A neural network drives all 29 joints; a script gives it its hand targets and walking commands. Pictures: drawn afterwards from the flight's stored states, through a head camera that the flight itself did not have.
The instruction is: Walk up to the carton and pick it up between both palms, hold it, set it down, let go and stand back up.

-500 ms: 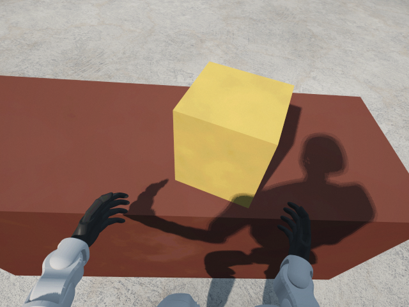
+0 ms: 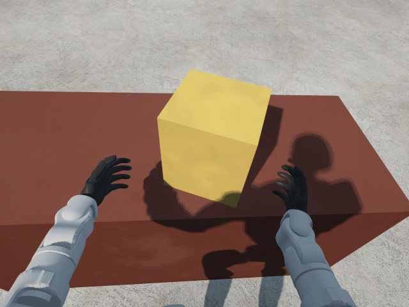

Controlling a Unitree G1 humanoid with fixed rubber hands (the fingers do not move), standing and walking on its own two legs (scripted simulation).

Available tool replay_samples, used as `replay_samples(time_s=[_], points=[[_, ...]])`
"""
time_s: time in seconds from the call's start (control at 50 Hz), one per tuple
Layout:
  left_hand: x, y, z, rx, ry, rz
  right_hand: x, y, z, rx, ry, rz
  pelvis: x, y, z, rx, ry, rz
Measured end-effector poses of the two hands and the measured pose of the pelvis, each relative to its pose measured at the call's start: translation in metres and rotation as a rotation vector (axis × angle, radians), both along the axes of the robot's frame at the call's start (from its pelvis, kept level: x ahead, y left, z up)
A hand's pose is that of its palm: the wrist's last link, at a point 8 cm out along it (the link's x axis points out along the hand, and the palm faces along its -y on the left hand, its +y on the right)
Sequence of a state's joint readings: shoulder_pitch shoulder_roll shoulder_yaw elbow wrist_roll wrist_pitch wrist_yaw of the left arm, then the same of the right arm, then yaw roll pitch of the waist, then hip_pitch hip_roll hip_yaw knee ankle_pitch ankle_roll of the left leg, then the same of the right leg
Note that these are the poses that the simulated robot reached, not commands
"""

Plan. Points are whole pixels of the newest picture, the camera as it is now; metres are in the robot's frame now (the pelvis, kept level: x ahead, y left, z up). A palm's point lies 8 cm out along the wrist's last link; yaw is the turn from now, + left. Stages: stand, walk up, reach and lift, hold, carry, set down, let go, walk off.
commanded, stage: reach and lift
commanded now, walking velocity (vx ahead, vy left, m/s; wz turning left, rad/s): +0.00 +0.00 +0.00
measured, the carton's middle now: (213, 140) +0.50 -0.01 +0.00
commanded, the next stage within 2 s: none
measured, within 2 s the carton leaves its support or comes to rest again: neither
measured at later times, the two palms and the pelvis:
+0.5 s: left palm (120, 150) +0.41 +0.20 +0.06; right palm (306, 178) +0.34 -0.20 +0.05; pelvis +0.04 -0.06 +0.01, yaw +0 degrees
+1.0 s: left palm (130, 113) +0.47 +0.18 +0.11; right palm (317, 150) +0.38 -0.21 +0.11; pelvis +0.03 -0.05 +0.02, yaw -1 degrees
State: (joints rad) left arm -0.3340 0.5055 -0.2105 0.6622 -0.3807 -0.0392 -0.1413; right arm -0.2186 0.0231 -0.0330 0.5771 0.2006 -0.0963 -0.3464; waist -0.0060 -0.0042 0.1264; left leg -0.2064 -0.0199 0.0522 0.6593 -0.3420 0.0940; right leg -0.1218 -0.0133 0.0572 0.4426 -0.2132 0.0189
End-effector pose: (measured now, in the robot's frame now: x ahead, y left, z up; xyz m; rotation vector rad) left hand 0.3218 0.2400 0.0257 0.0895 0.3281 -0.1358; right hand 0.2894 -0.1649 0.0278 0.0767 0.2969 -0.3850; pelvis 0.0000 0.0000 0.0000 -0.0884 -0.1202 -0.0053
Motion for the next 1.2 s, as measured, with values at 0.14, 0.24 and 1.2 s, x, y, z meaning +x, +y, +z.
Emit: replay_samples(time_s=[0.14,0.24,1.2], points=[[0.028,-0.021,0.006,-0.014,0.017,0.018,0.02,-0.013,0.017,0.002,0.003,0.009,0.008,-0.019,0.005,0.018,0.054,0.001],[0.049,-0.033,0.015,-0.018,0.019,0.026,0.038,-0.022,0.025,0.004,0.003,0.004,0.016,-0.033,0.007,0.025,0.081,0.0],[0.158,-0.064,0.107,-0.02,-0.032,-0.009,0.107,-0.04,0.099,0.003,-0.044,-0.014,0.028,-0.038,0.014,0.03,0.194,-0.009]])
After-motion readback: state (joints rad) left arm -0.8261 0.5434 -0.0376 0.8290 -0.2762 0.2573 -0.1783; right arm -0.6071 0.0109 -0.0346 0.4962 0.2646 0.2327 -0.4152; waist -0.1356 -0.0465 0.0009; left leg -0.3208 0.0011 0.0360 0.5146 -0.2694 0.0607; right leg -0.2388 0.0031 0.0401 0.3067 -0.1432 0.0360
